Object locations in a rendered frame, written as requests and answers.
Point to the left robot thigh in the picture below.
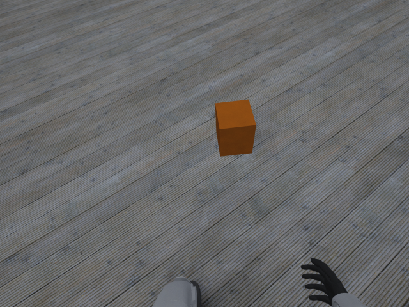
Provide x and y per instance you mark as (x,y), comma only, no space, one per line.
(177,294)

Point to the carton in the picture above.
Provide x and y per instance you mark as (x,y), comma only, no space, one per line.
(235,127)

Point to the robot right forearm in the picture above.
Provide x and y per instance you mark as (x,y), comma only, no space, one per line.
(346,300)

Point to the robot right hand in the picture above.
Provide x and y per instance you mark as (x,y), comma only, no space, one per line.
(332,285)

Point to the robot left shin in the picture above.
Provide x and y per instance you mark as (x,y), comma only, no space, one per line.
(182,279)

